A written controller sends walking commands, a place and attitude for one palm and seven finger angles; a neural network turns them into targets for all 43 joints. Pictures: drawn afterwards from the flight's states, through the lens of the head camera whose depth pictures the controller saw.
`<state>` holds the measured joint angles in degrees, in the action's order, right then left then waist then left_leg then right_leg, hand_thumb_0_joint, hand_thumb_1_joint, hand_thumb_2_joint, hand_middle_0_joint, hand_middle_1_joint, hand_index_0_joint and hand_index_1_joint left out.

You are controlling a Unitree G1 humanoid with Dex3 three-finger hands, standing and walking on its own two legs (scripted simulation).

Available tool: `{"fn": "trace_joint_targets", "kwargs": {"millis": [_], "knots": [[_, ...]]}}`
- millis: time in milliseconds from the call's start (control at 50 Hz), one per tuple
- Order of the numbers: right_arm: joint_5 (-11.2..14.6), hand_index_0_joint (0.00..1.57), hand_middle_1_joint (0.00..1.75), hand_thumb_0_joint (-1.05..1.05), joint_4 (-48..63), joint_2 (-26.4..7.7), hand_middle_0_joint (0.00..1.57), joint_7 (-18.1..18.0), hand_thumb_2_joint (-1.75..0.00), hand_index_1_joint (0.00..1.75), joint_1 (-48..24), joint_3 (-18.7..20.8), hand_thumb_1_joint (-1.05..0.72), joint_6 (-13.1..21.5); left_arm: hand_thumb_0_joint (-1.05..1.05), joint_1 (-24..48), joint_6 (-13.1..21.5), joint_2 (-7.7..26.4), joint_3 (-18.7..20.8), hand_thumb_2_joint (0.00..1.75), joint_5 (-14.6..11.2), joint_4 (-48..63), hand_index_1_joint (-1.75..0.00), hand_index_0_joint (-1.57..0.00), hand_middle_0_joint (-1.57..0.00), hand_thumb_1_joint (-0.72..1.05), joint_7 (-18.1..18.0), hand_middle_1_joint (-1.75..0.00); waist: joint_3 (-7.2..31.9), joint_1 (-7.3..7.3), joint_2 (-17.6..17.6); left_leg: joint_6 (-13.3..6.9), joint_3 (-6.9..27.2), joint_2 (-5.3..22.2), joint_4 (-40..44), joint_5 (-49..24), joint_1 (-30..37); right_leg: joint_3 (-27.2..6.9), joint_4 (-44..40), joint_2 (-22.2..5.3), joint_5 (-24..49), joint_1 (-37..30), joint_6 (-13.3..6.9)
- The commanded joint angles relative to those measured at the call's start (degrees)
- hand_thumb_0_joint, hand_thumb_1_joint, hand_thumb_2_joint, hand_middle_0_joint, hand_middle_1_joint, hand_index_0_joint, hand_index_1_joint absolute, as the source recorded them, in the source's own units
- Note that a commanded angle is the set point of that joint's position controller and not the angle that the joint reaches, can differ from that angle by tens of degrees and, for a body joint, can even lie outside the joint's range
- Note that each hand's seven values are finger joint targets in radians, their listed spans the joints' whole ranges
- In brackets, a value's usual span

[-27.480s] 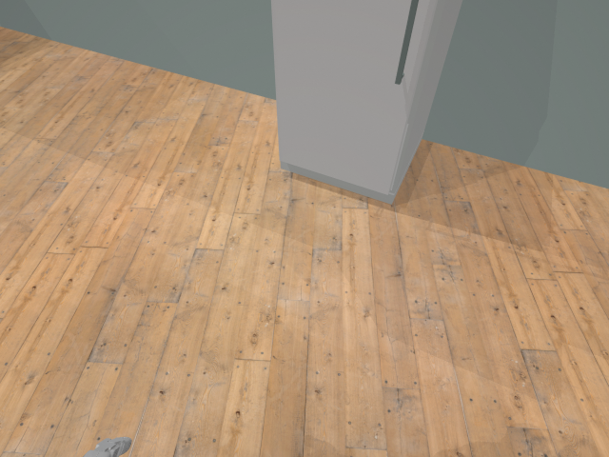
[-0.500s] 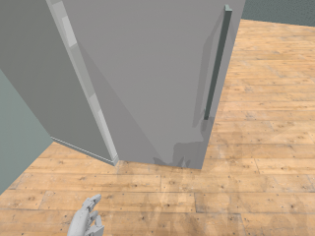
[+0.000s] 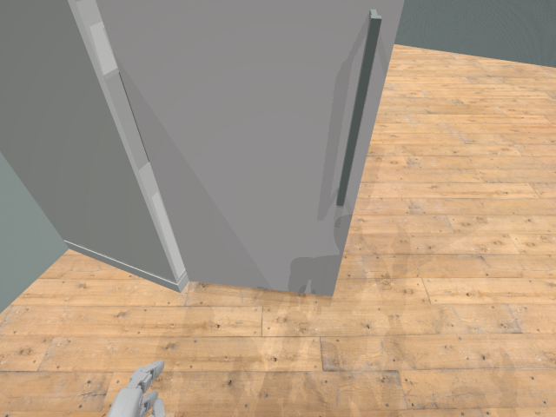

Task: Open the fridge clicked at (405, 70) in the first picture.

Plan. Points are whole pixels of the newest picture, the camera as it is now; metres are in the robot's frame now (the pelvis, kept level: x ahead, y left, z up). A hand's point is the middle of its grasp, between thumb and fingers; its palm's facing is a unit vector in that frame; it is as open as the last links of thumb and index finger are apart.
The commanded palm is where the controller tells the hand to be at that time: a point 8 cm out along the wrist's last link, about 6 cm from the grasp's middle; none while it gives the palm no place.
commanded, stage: let the arm hang, fingers relaxed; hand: right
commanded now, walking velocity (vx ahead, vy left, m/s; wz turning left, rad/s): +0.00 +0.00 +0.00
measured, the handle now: (353, 125) +0.67 -0.12 +0.09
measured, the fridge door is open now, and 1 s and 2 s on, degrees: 75 75 75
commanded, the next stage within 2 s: look to check the result in 1.18 s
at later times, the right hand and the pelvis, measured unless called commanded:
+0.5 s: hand out of the picture -0.03 -0.18 -0.18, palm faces +0.06 +0.98 -0.17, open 7.1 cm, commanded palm none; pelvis -0.03 +0.00 +0.00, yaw -5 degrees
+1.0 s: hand out of the picture +0.03 -0.26 -0.15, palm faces +0.05 +0.95 -0.31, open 7.4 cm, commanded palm none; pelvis -0.03 -0.02 +0.01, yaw -4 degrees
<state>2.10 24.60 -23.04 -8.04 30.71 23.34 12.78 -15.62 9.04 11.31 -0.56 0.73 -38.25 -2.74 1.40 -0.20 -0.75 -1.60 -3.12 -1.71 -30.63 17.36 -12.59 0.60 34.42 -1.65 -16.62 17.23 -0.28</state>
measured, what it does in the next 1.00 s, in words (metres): stands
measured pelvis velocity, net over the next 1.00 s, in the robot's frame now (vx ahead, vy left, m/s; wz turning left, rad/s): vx -0.03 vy -0.02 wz -0.07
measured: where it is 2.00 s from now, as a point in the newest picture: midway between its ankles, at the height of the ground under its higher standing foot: outside the picture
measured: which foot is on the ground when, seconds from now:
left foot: down 0.00-1.00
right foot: down 0.00-1.00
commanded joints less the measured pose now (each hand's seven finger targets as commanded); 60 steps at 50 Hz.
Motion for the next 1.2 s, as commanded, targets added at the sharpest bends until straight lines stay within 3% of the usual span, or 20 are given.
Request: {"fn": "trace_joint_targets", "kwargs": {"millis": [0, 40, 60, 80, 120, 160, 200, 220, 240, 260, 280, 300, 340, 360, 400, 460, 520, 640, 820, 1180], "knots": [[-0.04, 0.20, 0.30, 0.00, 10.10, -10.89, 0.20, -1.34, -0.90, 0.30, -6.25, 6.74, -0.90, 2.56, 0.00, 7.90, 3.07, 7.95, 2.73, 0.90, -0.14, 9.18, -0.30, -0.20, -0.20, 0.90, -1.78, -0.30, 1.70, 0.38, -2.91, 0.01, 6.55, 6.17, 5.86, -9.87, -2.41, -4.01, -9.55, -3.22, 14.71, -6.19, -1.58], [-0.50, 0.20, 0.30, 0.00, 11.77, -10.40, 0.20, -1.26, -0.90, 0.30, -7.17, 5.74, -0.90, 2.87, 0.00, 7.79, 3.10, 7.68, 2.20, 0.90, -0.09, 9.54, -0.30, -0.20, -0.20, 0.90, -2.04, -0.30, 2.68, 0.90, -6.21, 1.99, 2.72, 2.76, 1.94, -9.76, 1.13, -8.80, -13.80, -6.35, 18.64, -4.56, -2.56], [-3.80, 0.20, 0.30, 0.00, -32.03, 0.34, 0.20, 6.00, -0.90, 0.30, -7.12, -16.61, -0.90, -6.34, 0.00, 9.54, 3.33, 19.46, 6.14, 0.90, -0.69, -3.19, -0.30, -0.20, -0.20, 0.90, 2.96, -0.30, -1.11, -2.15, -6.35, 1.16, 0.32, 6.09, -8.44, -16.20, -5.86, -11.02, -5.95, -7.79, 34.20, -1.17, -4.21], [-3.36, 0.20, 0.30, 0.00, -33.35, 0.47, 0.20, 7.05, -0.90, 0.30, -8.22, -15.11, -0.90, -11.61, 0.00, 6.45, -1.95, 17.53, 6.17, 0.90, -0.83, -2.06, -0.30, -0.20, -0.20, 0.90, 2.80, -0.30, 0.98, -1.09, -6.16, 0.93, 2.10, 4.53, -10.98, -2.36, -5.33, -11.45, -8.63, -9.57, 38.80, -0.46, -5.73], [-3.25, 0.20, 0.30, 0.00, -37.20, 2.31, 0.20, 7.25, -0.90, 0.30, -11.31, -17.14, -0.90, -12.89, 0.00, 5.13, -4.16, 15.99, 4.93, 0.90, 0.70, -1.46, -0.30, -0.20, -0.20, 0.90, 2.15, -0.30, 2.55, -1.48, -1.85, 0.87, 4.53, 2.27, -18.76, 13.72, -9.50, -18.09, -10.67, -13.63, 36.94, -1.51, -10.56], [-3.41, 0.20, 0.30, 0.00, -44.00, 0.76, 0.20, 7.40, -0.90, 0.30, -12.97, -17.74, -0.90, -12.48, 0.00, 6.46, -5.33, 16.23, 4.26, 0.90, 1.68, -1.62, -0.30, -0.20, -0.20, 0.90, 1.96, -0.30, 4.16, 0.27, 2.59, 0.59, 5.50, 2.20, -14.57, 11.29, -7.42, -18.18, -8.91, -12.75, 35.98, -2.88, -11.65], [-3.49, 0.20, 0.30, 0.00, -52.00, -1.72, 0.20, 7.54, -0.90, 0.30, -12.50, -18.23, -0.90, -12.01, 0.00, 9.68, -6.35, 15.87, 3.86, 0.90, 0.91, -2.24, -0.30, -0.20, -0.20, 0.90, 2.11, -0.30, 6.50, 2.53, 4.98, 0.16, 6.07, 3.53, -0.52, -4.41, 2.52, -11.71, -4.85, -7.05, 24.84, 0.78, -6.80], [-3.82, 0.20, 0.30, 0.00, -55.41, -3.68, 0.20, 7.51, -0.90, 0.30, -14.43, -18.32, -0.90, -11.91, 0.00, 9.98, -6.93, 12.99, 3.52, 0.90, 0.23, -3.02, -0.30, -0.20, -0.20, 0.90, 2.24, -0.30, 4.31, 1.48, 8.42, -1.57, 13.11, 9.31, 5.37, -6.52, 2.94, -7.92, -2.11, -1.77, 11.64, 5.23, -3.34], [-3.82, 0.20, 0.30, 0.00, -58.46, -3.84, 0.20, 7.67, -0.90, 0.30, -17.03, -19.04, -0.90, -12.14, 0.00, 8.00, -7.76, 10.16, 2.93, 0.90, 0.24, -4.66, -0.30, -0.20, -0.20, 0.90, 2.58, -0.30, 0.88, -0.80, 8.22, -5.08, 19.04, 16.06, 10.84, -1.77, -4.06, -4.16, 0.57, 1.54, -0.33, 4.13, -1.25], [-3.86, 0.20, 0.30, 0.00, -60.82, -4.39, 0.20, 7.68, -0.90, 0.30, -21.00, -19.74, -0.90, -12.49, 0.00, 6.48, -9.06, 10.63, 3.21, 0.90, 0.79, -6.43, -0.30, -0.20, -0.20, 0.90, 2.38, -0.30, -0.63, -2.05, 8.83, -7.33, 20.65, 16.87, 14.27, 6.40, -10.70, -2.35, 4.20, 2.91, -5.18, -0.01, -0.76], [-3.91, 0.20, 0.30, 0.00, -62.79, -4.05, 0.20, 7.37, -0.90, 0.30, -23.51, -19.93, -0.90, -12.69, 0.00, 6.66, -9.84, 11.34, 3.59, 0.90, 1.19, -7.75, -0.30, -0.20, -0.20, 0.90, 2.04, -0.30, -2.56, -1.94, 10.36, -8.05, 20.39, 15.40, 15.93, 7.88, -13.17, -2.02, 6.70, 2.73, -4.56, -1.51, -0.97], [-3.83, 0.20, 0.30, 0.00, -64.95, -3.54, 0.20, 7.15, -0.90, 0.30, -24.36, -20.14, -0.90, -12.84, 0.00, 5.49, -9.98, 11.35, 3.68, 0.90, 1.38, -8.66, -0.30, -0.20, -0.20, 0.90, 1.83, -0.30, -2.56, -2.41, 10.10, -7.85, 18.09, 13.80, 14.43, 1.72, -11.79, -1.67, 6.46, 2.56, -2.06, -2.55, -1.15], [-3.45, 0.20, 0.30, 0.00, -69.65, -1.28, 0.20, 7.06, -0.90, 0.30, -23.68, -20.60, -0.90, -12.36, 0.00, 3.40, -9.45, 9.80, 3.07, 0.90, 1.11, -11.47, -0.30, -0.20, -0.20, 0.90, 1.50, -0.30, 0.67, -2.90, 2.27, -6.21, 14.30, 11.65, 8.86, -10.12, -7.29, -3.38, -1.27, 0.40, 7.59, -6.11, -1.34], [-3.26, 0.20, 0.30, 0.00, -71.87, -0.10, 0.20, 7.03, -0.90, 0.30, -22.40, -20.85, -0.90, -12.29, 0.00, 3.66, -9.10, 9.61, 2.67, 0.90, 1.05, -12.57, -0.30, -0.20, -0.20, 0.90, 1.34, -0.30, 1.81, -2.31, -1.98, -4.13, 11.89, 9.18, 6.52, -10.49, -5.74, -5.60, -5.26, -1.38, 12.47, -7.58, -1.52], [-3.15, 0.20, 0.30, 0.00, -75.97, 1.61, 0.20, 6.90, -0.90, 0.30, -18.82, -20.52, -0.90, -12.98, 0.00, 6.01, -9.14, 10.59, 2.73, 0.90, 1.27, -13.94, -0.30, -0.20, -0.20, 0.90, 1.13, -0.30, 0.21, 0.10, -10.46, -1.53, 8.10, 5.34, 6.56, -2.03, -2.00, -10.05, -10.38, -4.51, 7.94, -2.45, -2.94], [-2.98, 0.20, 0.30, 0.00, -80.50, 1.84, 0.20, 7.34, -0.90, 0.30, -16.60, -20.74, -0.90, -13.05, 0.00, 5.16, -9.43, 10.43, 2.76, 0.90, 1.06, -16.39, -0.30, -0.20, -0.20, 0.90, 0.89, -0.30, -1.09, 0.60, -7.99, -1.83, 7.88, 5.17, 8.75, 1.40, 1.10, -10.11, -13.72, -4.04, -1.61, 1.46, -2.85], [-3.04, 0.20, 0.30, 0.00, -82.61, 0.47, 0.20, 7.48, -0.90, 0.30, -17.27, -20.60, -0.90, -12.56, 0.00, 2.91, -9.35, 11.45, 3.49, 0.90, 0.86, -18.24, -0.30, -0.20, -0.20, 0.90, 0.91, -0.30, -0.98, -0.01, -2.53, -2.37, 8.87, 6.02, 11.27, 3.75, -0.19, -9.33, -13.37, -3.42, -3.08, -0.32, -2.70], [-3.14, 0.20, 0.30, 0.00, -84.93, -1.07, 0.20, 7.40, -0.90, 0.30, -18.46, -20.25, -0.90, -12.20, 0.00, 1.58, -9.30, 12.47, 4.16, 0.90, 0.89, -20.62, -0.30, -0.20, -0.20, 0.90, 1.05, -0.30, -3.07, -0.45, 1.21, -2.88, 9.64, 6.76, 13.27, 7.84, -3.48, -8.88, -13.01, -2.92, -3.59, -1.52, -2.78], [-3.25, 0.20, 0.30, 0.00, -85.88, -3.04, 0.20, 7.45, -0.90, 0.30, -20.51, -20.20, -0.90, -12.01, 0.00, 5.43, -8.60, 14.43, 4.07, 0.90, 0.89, -21.45, -0.30, -0.20, -0.20, 0.90, 1.42, -0.30, -3.58, 0.33, -0.03, -1.92, 8.00, 6.18, 11.00, 3.10, -0.51, -11.27, -17.78, -4.32, -4.08, -0.44, -3.04], [-2.91, 0.20, 0.30, 0.00, -85.11, -6.41, 0.20, 7.55, -0.90, 0.30, -26.77, -20.78, -0.90, -10.75, 0.00, 12.59, -7.60, 18.25, 3.11, 0.90, 0.44, -21.78, -0.30, -0.20, -0.20, 0.90, 1.81, -0.30, 1.80, -0.24, -0.34, -0.79, 8.12, 8.32, 13.19, -10.99, 4.14, -8.18, -16.53, -4.47, 16.24, -10.15, -1.85]]}}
